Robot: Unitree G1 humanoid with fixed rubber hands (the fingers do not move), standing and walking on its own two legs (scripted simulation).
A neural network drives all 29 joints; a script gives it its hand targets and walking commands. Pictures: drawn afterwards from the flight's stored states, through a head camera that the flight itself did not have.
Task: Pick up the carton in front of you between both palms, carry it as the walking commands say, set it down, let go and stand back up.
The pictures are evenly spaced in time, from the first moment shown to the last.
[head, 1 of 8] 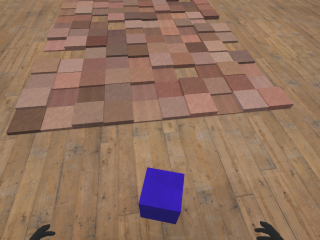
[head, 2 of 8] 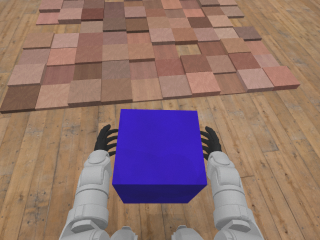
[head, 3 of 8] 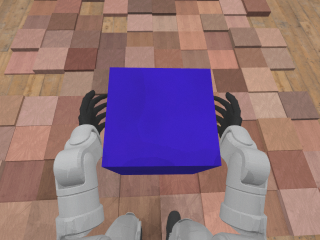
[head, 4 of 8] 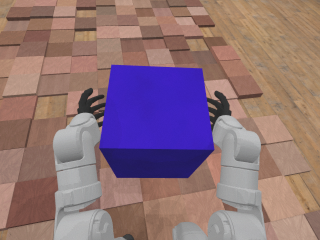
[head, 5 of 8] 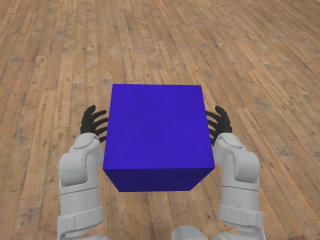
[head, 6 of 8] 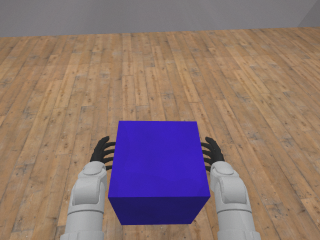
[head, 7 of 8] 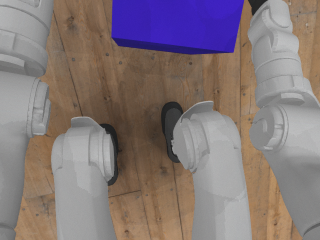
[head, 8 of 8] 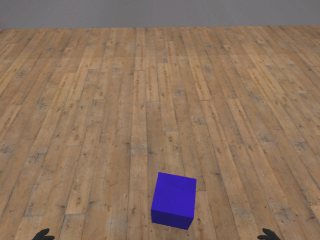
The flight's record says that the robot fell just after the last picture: no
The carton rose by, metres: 0.76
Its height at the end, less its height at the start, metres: +0.00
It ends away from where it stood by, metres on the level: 6.57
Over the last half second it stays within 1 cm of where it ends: yes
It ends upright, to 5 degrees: yes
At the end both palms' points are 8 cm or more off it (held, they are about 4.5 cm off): yes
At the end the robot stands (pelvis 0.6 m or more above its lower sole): yes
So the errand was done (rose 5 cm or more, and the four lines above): yes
